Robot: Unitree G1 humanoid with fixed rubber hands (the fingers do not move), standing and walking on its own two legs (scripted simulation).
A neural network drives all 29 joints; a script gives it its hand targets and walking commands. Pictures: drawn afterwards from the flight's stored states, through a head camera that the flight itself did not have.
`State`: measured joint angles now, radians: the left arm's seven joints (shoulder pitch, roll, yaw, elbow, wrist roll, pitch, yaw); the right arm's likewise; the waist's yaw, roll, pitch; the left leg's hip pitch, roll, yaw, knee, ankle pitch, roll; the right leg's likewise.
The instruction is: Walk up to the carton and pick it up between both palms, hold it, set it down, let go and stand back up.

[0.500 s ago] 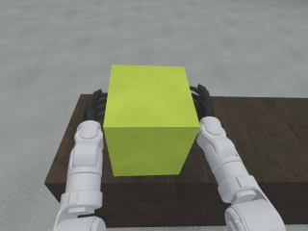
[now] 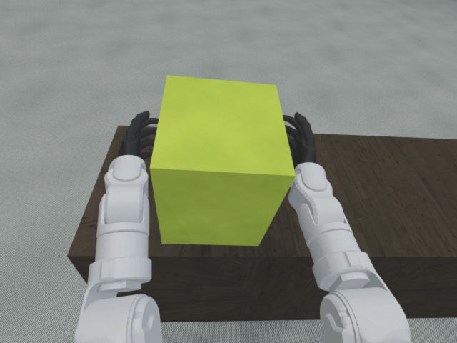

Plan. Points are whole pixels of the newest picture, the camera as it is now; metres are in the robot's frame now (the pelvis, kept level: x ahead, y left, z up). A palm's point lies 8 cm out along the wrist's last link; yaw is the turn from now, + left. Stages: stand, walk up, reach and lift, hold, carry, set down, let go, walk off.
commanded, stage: reach and lift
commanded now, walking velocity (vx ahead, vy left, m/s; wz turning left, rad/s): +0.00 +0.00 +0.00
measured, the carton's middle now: (216, 167) +0.42 +0.01 +0.09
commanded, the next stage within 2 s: hold in 0.42 s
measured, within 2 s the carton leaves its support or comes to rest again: neither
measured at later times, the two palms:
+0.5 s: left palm (143, 152) +0.38 +0.13 +0.16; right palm (315, 158) +0.38 -0.16 +0.15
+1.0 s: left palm (134, 153) +0.37 +0.14 +0.17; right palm (316, 156) +0.36 -0.15 +0.17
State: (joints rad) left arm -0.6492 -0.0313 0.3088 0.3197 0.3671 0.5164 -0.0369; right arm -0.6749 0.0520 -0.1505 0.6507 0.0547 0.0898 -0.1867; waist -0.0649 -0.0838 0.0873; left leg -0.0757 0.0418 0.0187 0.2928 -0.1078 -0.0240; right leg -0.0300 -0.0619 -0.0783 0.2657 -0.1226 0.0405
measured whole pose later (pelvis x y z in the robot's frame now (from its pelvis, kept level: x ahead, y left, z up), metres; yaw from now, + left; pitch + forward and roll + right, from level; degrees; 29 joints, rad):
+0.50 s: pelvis +0.03 -0.01 +0.00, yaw +0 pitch -10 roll -1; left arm -0.47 -0.05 0.24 0.03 0.35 0.61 -0.03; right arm -0.53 -0.01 0.04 0.41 0.22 0.14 -0.25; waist -0.10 -0.04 0.13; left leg 0.04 0.07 0.01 0.31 -0.17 -0.05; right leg 0.11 -0.04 -0.09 0.25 -0.17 0.03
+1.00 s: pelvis +0.00 -0.01 +0.00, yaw -1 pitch -11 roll +0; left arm -0.60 -0.06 0.31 0.12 0.42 0.69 -0.08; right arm -0.65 0.04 -0.08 0.54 0.12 0.19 -0.20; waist -0.09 -0.08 0.11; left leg 0.02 0.05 0.03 0.28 -0.11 -0.03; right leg 0.05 -0.05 -0.07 0.27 -0.13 0.03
